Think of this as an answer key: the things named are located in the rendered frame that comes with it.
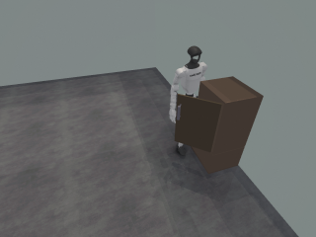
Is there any handle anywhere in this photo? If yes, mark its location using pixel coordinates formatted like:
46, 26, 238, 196
177, 104, 182, 120

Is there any right robot foot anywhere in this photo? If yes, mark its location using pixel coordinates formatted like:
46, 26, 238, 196
176, 143, 186, 156

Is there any right robot upper arm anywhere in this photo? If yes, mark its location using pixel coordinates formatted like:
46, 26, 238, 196
172, 67, 187, 92

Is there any robot right hand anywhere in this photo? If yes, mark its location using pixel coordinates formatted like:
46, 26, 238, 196
169, 109, 177, 123

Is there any left robot upper arm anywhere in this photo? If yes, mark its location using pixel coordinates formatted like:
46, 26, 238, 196
199, 62, 208, 81

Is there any right robot forearm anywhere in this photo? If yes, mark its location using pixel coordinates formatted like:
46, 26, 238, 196
170, 85, 177, 109

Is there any robot torso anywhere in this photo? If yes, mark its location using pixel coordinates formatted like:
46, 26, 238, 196
181, 62, 203, 98

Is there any cupboard door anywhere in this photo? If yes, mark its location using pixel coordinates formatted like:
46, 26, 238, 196
174, 94, 222, 152

